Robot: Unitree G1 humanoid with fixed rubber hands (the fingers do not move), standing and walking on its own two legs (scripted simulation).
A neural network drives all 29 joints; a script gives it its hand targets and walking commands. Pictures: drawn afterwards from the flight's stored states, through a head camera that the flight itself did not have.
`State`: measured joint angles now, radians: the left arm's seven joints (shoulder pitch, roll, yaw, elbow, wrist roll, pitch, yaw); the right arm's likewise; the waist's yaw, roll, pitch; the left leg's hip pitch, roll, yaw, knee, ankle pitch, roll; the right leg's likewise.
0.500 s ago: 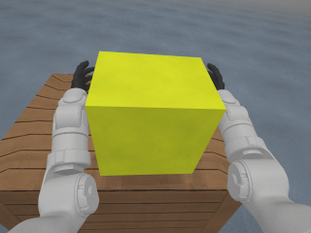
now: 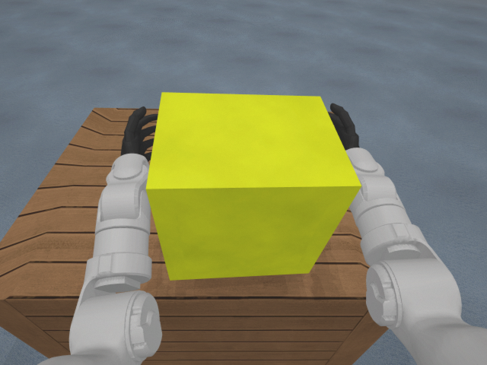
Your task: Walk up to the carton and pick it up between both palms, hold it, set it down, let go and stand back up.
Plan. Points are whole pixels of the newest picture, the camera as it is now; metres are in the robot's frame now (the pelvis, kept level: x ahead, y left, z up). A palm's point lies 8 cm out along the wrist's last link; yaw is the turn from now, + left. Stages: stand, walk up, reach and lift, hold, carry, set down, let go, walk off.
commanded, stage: set down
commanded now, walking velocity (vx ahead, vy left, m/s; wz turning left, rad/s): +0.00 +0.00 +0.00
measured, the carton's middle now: (242, 191) +0.37 +0.02 +0.12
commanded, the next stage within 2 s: none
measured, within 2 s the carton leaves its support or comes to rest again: rests again in 0.96 s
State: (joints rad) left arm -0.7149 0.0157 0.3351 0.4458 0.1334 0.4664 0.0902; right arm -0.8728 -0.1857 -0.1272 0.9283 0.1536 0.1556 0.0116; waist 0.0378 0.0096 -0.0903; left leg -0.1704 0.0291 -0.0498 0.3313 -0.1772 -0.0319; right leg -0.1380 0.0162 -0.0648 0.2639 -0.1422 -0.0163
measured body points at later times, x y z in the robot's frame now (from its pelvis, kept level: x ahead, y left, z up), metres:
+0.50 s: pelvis +0.01 -0.01 +0.00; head +0.00 -0.01 +0.45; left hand +0.40 +0.18 +0.14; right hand +0.44 -0.16 +0.13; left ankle +0.00 +0.14 -0.75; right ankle +0.00 -0.11 -0.75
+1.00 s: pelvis +0.00 -0.01 +0.00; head +0.01 -0.01 +0.45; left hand +0.39 +0.19 +0.10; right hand +0.44 -0.15 +0.11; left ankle +0.00 +0.14 -0.75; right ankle +0.00 -0.11 -0.75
